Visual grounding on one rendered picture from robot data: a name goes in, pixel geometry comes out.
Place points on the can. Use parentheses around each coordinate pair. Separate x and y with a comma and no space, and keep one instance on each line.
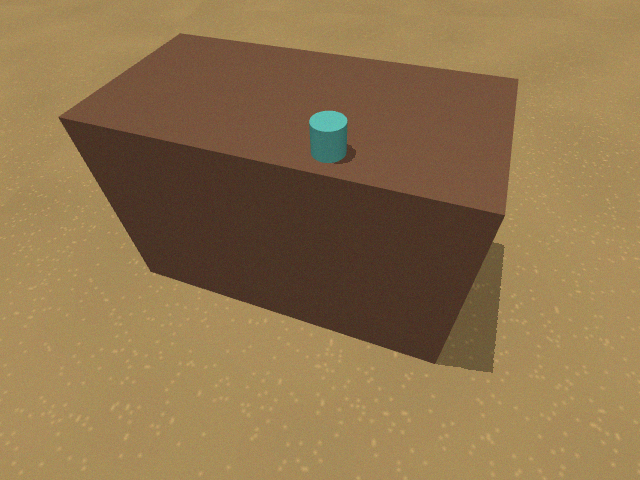
(328,136)

